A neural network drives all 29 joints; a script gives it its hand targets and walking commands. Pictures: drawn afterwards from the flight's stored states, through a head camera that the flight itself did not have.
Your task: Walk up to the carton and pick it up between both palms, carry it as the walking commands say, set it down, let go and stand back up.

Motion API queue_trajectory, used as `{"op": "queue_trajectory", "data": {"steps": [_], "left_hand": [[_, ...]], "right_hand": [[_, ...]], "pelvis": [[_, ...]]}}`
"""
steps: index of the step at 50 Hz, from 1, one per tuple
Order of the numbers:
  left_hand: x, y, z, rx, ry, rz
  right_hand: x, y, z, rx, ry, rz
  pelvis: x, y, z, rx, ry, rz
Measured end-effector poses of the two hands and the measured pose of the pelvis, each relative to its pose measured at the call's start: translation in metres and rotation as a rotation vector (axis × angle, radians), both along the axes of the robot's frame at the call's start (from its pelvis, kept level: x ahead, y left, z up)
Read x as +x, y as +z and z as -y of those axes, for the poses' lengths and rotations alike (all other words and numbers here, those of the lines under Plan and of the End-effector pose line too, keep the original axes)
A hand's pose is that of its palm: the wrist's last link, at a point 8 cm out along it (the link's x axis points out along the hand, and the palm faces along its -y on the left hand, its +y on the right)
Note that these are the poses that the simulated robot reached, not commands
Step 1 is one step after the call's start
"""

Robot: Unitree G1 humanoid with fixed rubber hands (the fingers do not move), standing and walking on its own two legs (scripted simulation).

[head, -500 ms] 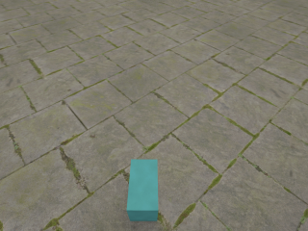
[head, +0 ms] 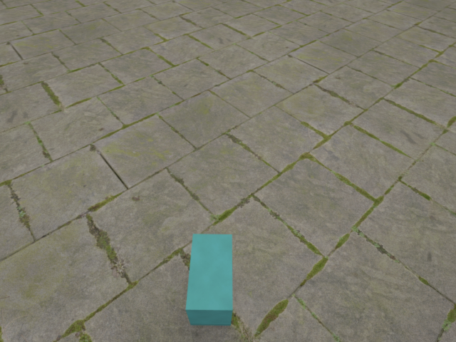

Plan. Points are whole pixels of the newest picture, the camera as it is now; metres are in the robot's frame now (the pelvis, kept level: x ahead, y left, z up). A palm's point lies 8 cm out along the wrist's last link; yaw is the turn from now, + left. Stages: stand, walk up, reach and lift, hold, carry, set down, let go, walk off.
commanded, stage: stand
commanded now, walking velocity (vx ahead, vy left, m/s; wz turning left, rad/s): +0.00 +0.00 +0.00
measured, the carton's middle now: (211, 279) +0.47 +0.05 -0.67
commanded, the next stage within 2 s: reach and lift in 0.02 s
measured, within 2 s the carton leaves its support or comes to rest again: neither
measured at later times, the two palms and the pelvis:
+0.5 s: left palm out of the picture +0.12 +0.23 -0.17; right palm out of the picture +0.14 -0.18 -0.17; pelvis -0.04 +0.02 -0.05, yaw +2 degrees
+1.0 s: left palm (138, 290) +0.28 +0.21 -0.20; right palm (288, 286) +0.28 -0.15 -0.19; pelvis -0.11 +0.01 -0.09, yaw +3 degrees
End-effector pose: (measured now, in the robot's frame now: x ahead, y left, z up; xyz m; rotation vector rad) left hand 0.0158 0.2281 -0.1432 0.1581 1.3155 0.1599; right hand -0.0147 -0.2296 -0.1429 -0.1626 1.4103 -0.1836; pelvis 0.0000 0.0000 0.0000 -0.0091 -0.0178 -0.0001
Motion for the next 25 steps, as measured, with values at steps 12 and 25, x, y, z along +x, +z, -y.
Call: {"op": "queue_trajectory", "data": {"steps": [12, 25], "left_hand": [[0.147, 0.008, -0.02, -0.015, 0.016, 0.096], [0.108, -0.026, 0.002, -0.061, 0.036, 0.121]], "right_hand": [[0.183, 0.02, -0.009, -0.014, 0.094, 0.173], [0.152, -0.024, -0.047, 0.09, 0.084, 0.199]], "pelvis": [[-0.021, -0.028, -0.014, -0.018, 0.021, -0.206], [-0.045, -0.049, -0.02, -0.021, 0.038, -0.303]]}}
